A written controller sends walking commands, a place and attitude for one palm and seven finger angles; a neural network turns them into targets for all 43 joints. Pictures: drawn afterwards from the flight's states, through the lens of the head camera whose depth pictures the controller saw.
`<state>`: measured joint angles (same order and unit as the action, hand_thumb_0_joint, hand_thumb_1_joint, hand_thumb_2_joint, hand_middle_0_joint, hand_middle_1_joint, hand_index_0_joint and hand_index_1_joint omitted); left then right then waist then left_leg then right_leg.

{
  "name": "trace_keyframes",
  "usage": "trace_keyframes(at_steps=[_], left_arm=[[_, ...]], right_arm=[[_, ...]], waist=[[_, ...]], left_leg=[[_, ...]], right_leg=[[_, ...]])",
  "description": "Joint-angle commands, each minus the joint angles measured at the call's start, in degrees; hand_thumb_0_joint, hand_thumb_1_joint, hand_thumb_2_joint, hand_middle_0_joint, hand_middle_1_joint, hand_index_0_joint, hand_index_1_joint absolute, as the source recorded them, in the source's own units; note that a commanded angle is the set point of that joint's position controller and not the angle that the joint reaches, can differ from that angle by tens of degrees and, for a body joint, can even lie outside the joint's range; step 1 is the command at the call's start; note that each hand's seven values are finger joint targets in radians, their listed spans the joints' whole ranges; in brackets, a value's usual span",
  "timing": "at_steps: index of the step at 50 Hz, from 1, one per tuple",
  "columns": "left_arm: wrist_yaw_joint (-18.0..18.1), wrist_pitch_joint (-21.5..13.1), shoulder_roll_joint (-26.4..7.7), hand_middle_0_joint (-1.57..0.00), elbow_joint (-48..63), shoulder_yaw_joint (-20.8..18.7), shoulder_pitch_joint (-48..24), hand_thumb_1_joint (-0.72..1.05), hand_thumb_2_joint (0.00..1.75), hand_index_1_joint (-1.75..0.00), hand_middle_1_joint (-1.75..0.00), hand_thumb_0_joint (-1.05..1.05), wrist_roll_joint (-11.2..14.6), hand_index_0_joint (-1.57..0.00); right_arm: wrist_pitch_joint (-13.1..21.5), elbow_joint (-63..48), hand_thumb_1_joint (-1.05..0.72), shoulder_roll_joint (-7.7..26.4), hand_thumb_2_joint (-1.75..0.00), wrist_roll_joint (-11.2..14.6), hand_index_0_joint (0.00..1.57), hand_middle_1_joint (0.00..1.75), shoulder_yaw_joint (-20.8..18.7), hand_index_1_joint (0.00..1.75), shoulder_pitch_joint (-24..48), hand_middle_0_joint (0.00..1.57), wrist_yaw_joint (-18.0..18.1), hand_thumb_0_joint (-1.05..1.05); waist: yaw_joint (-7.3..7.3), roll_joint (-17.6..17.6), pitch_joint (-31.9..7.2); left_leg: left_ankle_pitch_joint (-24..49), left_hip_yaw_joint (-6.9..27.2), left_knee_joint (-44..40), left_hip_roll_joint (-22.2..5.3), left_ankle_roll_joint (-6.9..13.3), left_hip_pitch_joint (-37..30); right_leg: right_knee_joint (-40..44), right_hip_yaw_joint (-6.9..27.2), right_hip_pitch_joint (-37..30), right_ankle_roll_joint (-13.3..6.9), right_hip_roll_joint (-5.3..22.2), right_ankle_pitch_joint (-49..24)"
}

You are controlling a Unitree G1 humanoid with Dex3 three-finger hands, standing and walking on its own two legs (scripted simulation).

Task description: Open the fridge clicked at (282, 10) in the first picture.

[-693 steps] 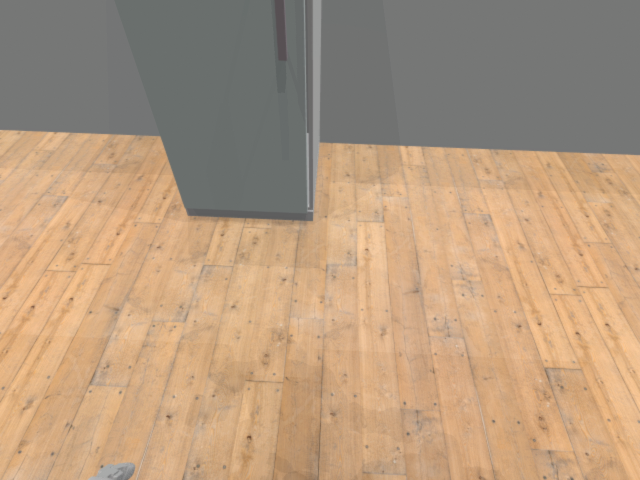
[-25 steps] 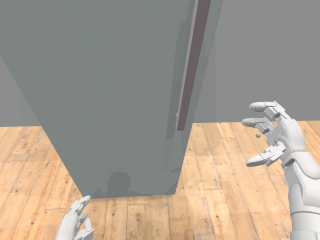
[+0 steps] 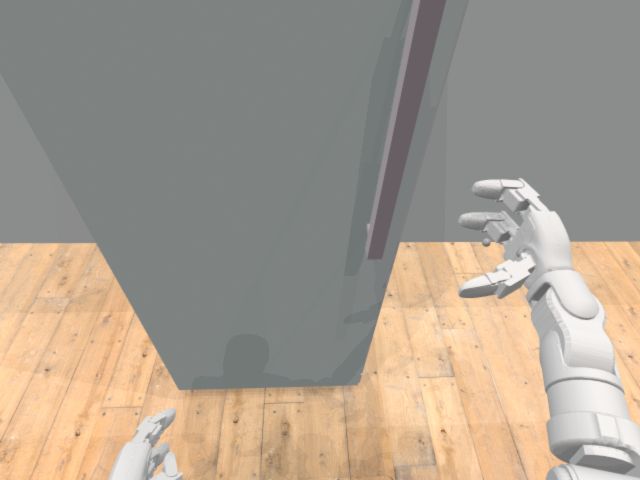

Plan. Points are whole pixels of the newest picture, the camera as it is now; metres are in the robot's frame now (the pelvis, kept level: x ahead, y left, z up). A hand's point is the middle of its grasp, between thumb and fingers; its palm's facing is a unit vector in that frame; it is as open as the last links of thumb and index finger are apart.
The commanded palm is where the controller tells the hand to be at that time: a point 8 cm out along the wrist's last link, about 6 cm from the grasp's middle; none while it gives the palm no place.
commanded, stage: move the hooked fingers beside the handle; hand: right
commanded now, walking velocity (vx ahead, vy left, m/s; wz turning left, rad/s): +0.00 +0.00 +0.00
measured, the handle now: (393, 140) +0.49 -0.05 +0.20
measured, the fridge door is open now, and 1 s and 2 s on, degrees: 0 0 0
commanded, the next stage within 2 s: feel for the door with the fingertips in 1.22 s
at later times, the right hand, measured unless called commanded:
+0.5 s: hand (432, 206) +0.44 -0.12 +0.13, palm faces -0.10 +1.00 +0.00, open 14.0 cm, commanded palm +0.42 -0.17 +0.13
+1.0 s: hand (439, 209) +0.44 -0.13 +0.13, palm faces -0.09 +1.00 +0.01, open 14.0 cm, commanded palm +0.42 -0.18 +0.13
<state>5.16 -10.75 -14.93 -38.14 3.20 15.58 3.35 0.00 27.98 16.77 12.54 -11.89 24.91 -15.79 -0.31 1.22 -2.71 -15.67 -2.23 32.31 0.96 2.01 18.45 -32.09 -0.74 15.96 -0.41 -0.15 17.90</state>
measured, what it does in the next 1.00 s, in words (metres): stands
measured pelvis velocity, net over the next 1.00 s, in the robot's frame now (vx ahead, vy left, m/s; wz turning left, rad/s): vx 0.00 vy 0.00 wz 0.02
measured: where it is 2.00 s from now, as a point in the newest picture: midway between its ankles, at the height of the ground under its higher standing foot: outside the picture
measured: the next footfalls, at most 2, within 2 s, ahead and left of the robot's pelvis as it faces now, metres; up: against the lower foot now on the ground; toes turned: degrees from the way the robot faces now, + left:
none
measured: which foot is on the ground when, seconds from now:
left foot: down 0.00-1.00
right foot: down 0.00-1.00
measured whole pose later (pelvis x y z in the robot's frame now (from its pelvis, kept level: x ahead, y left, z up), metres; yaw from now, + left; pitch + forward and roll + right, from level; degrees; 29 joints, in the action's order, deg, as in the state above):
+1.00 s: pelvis +0.00 +0.00 -0.01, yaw +1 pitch +6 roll +0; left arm 2.4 -7.4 -15.0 -38.3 2.1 19.1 2.3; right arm 9.4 51.4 15.2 8.6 -11.9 42.7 -9.8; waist -3.5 0.8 -3.5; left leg -16.1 -1.1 35.6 1.2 1.7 25.9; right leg -35.9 -1.9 23.2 -0.8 0.2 19.2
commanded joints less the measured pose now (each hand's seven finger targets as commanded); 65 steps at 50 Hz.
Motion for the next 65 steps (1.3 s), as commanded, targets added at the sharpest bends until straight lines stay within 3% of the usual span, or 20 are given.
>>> trace_keyframes(at_steps=[1,7,9,11,12,15,18,21,24,29,35,37,39,43,49,55,57,58,62,65], left_arm=[[0.1,-2.0,-7.1,-0.2,7.2,-2.6,-2.8,0.9,0.9,-0.3,-0.3,0.0,0.0,-0.2],[-0.5,-1.2,-7.4,-0.2,6.7,-2.9,-1.2,0.9,0.9,-0.3,-0.3,0.0,-0.2,-0.2],[-0.8,-1.1,-7.0,-0.2,6.9,-3.0,-0.7,0.9,0.9,-0.3,-0.3,0.0,-0.4,-0.2],[-1.1,-1.0,-7.1,-0.2,6.2,-3.1,0.3,0.9,0.9,-0.3,-0.3,0.0,-0.5,-0.2],[-1.2,-0.6,-7.5,-0.2,5.9,-3.2,0.9,0.9,0.9,-0.3,-0.3,0.0,-0.6,-0.2],[-1.7,-0.3,-7.2,-0.2,5.6,-3.1,1.6,0.9,0.9,-0.3,-0.3,0.0,-0.6,-0.2],[-1.8,0.3,-7.6,-0.2,5.3,-3.4,2.9,0.9,0.9,-0.3,-0.3,0.0,-0.8,-0.2],[-2.0,0.1,-7.5,-0.2,4.3,-3.5,4.3,0.9,0.9,-0.3,-0.3,0.0,-0.9,-0.2],[-2.5,0.2,-7.7,-0.2,4.7,-3.8,5.5,0.9,0.9,-0.3,-0.3,0.0,-1.4,-0.2],[-3.2,1.2,-8.0,-0.2,5.9,-3.9,6.3,0.9,0.9,-0.3,-0.3,0.0,-1.4,-0.2],[-3.0,1.6,-7.9,-0.2,7.0,-4.3,5.9,0.9,0.9,-0.3,-0.3,0.0,-1.0,-0.2],[-2.7,1.5,-7.9,-0.2,6.6,-4.3,6.0,0.9,0.9,-0.3,-0.3,0.0,-1.0,-0.2],[-2.6,1.4,-7.6,-0.2,6.2,-4.2,5.7,0.9,0.9,-0.3,-0.3,0.0,-0.9,-0.2],[-2.2,1.4,-7.8,-0.2,5.0,-3.8,5.8,0.9,0.9,-0.3,-0.3,0.0,-0.9,-0.2],[-2.8,1.3,-7.6,-0.2,5.8,-3.8,5.6,0.9,0.9,-0.3,-0.3,0.0,-1.1,-0.2],[-3.3,1.9,-7.7,-0.2,7.3,-3.8,4.9,0.9,0.9,-0.3,-0.3,0.0,-1.0,-0.2],[-3.1,2.4,-7.9,-0.2,7.8,-3.9,4.8,0.9,0.9,-0.3,-0.3,0.0,-1.1,-0.2],[-3.2,2.3,-7.4,-0.2,8.0,-3.8,4.2,0.9,0.9,-0.3,-0.3,0.0,-1.0,-0.2],[-2.6,2.4,-7.6,-0.2,7.5,-3.7,4.2,0.9,0.9,-0.3,-0.3,0.0,-0.9,-0.2],[-2.5,1.7,-7.2,-0.2,7.0,-3.7,4.0,0.9,0.9,-0.3,-0.3,0.0,-1.0,-0.2]], right_arm=[[4.7,-7.6,0.5,10.8,-0.3,0.5,0.3,1.2,-2.8,1.2,26.2,0.3,1.1,0.0],[6.7,-3.3,0.5,10.6,-0.3,-0.2,0.3,1.2,-1.9,1.2,34.8,0.3,2.7,0.0],[7.9,-4.0,0.5,9.1,-0.3,-0.6,0.3,1.2,-1.2,1.2,36.0,0.3,3.3,0.0],[8.4,-0.5,0.5,8.4,-0.3,-0.7,0.3,1.2,-1.2,1.2,36.8,0.3,3.9,0.0],[8.6,1.9,0.5,10.3,-0.3,-1.0,0.3,1.2,-2.5,1.2,36.0,0.3,4.4,0.0],[9.3,4.5,0.5,7.6,-0.3,-1.8,0.3,1.2,-0.3,1.2,40.0,0.3,5.1,0.0],[10.3,7.8,0.5,9.8,-0.3,-2.7,0.3,1.2,-1.9,1.2,43.2,0.3,6.2,0.0],[12.2,10.2,0.5,7.9,-0.3,-3.1,0.3,1.2,-0.3,1.2,49.7,0.3,7.0,0.0],[13.9,10.6,0.5,10.7,-0.3,-3.4,0.3,1.2,-3.5,1.2,46.9,0.3,7.6,0.0],[13.7,13.8,0.5,12.4,-0.3,-4.1,0.3,1.2,-6.0,1.2,39.0,0.3,7.0,0.0],[14.2,6.9,0.5,10.2,-0.3,-3.1,0.3,1.2,-3.4,1.2,42.0,0.3,5.8,0.0],[14.2,6.6,0.5,9.2,-0.3,-2.6,0.3,1.2,-2.2,1.2,43.7,0.3,5.7,0.0],[14.4,5.0,0.5,8.3,-0.3,-2.8,0.3,1.2,-1.0,1.2,45.0,0.3,5.7,0.0],[13.6,9.2,0.5,9.1,-0.3,-3.0,0.3,1.2,-1.1,1.2,46.5,0.3,6.2,0.0],[13.7,10.5,0.5,8.6,-0.3,-2.9,0.3,1.2,-1.9,1.2,44.1,0.3,6.1,0.0],[12.6,9.9,0.5,7.5,-0.3,-2.8,0.3,1.2,-1.7,1.2,39.9,0.3,5.6,0.0],[12.8,7.6,0.5,10.4,-0.3,-3.0,0.3,1.2,-3.7,1.2,39.2,0.3,5.8,0.0],[13.0,5.0,0.5,8.5,-0.3,-3.2,0.3,1.2,-1.7,1.2,41.1,0.3,5.8,0.0],[12.5,6.5,0.5,7.5,-0.3,-2.7,0.3,1.2,-0.7,1.2,42.1,0.3,5.8,0.0],[13.2,3.2,0.5,5.9,-0.3,-2.7,0.3,1.2,0.9,1.2,45.7,0.3,6.1,0.0]], waist=[[-0.89,-0.8,-12.9],[-1.98,-3.2,-14.9],[-1.68,0.9,-18.1],[-2.12,-1.2,-17.2],[-2.1,-5.6,-16.3],[-2.76,-0.3,-14.6],[-3.5,-3.6,-15.7],[-4.39,-0.8,-16.9],[-3.04,-1.9,-22.4],[-1.69,-4.5,-19.1],[-2.63,-1.0,-19.9],[-3.65,-2.9,-18.8],[-3.68,0.9,-19.6],[-4.6,-1.4,-17.2],[-3.27,-1.6,-20.4],[-2.71,-2.6,-18.4],[-2.01,-2.6,-19.3],[-2.57,-0.2,-20.1],[-3.75,-3.7,-16.4],[-3.49,2.0,-20.0]], left_leg=[[15.2,2.3,-3.7,-2.1,-0.3,-6.5],[13.2,2.7,-3.3,-1.9,-0.4,-5.8],[16.6,2.7,-2.1,-1.9,-0.2,-6.6],[16.4,2.4,-2.0,-1.6,-0.3,-5.6],[16.2,2.3,-2.1,-1.5,-0.5,-6.0],[14.8,2.3,-1.8,-1.6,-0.2,-3.4],[14.2,2.6,-1.5,-1.2,-0.5,-3.5],[12.7,2.4,-0.9,-1.1,-0.2,-1.3],[17.0,2.8,0.5,-0.8,-0.2,-5.0],[20.2,2.8,0.9,-0.8,-0.3,-6.6],[17.7,3.1,0.1,-0.4,-0.3,-5.1],[17.2,2.9,-0.4,-0.3,-0.5,-4.2],[17.2,2.9,-0.3,-0.3,-0.3,-3.6],[14.5,2.7,-0.9,-0.3,-0.5,-2.3],[18.7,2.5,0.5,-0.4,-0.2,-4.2],[20.4,2.3,0.9,-0.4,-0.1,-4.2],[20.6,2.5,1.1,-0.5,-0.1,-5.3],[21.0,2.5,1.1,-0.5,-0.1,-4.8],[17.6,2.3,0.0,-0.3,-0.3,-2.7],[16.9,2.2,0.3,-0.3,0.1,-2.1]], right_leg=[[3.4,0.4,-1.2,-1.4,0.2,-11.4],[2.6,0.6,-0.2,-1.7,0.2,-9.7],[2.2,0.4,-1.9,-1.4,-0.1,-12.5],[2.0,0.4,-1.1,-1.4,0.1,-12.3],[1.9,0.6,0.5,-1.6,0.4,-12.0],[2.1,0.1,1.1,-1.3,0.0,-10.3],[1.5,0.2,2.5,-1.6,0.0,-9.6],[1.0,0.5,1.7,-1.3,-0.1,-8.5],[0.3,0.1,1.3,-1.4,-0.1,-12.0],[0.4,-1.1,5.6,-1.6,-0.1,-12.9],[0.1,-1.3,3.0,-1.7,-0.1,-11.3],[0.1,-1.1,2.4,-1.9,0.2,-11.0],[0.2,-0.9,0.8,-1.7,0.0,-11.3],[0.6,-0.2,2.4,-1.8,0.0,-8.8],[-0.1,-0.3,1.7,-1.5,-0.2,-12.6],[-0.3,-0.7,3.1,-1.5,-0.2,-13.8],[-0.5,-0.9,3.2,-1.6,-0.1,-14.0],[-0.4,-0.8,1.8,-1.5,-0.2,-14.7],[-0.2,-0.4,2.7,-1.7,0.1,-11.5],[-0.1,0.3,-0.9,-1.2,-0.1,-12.4]])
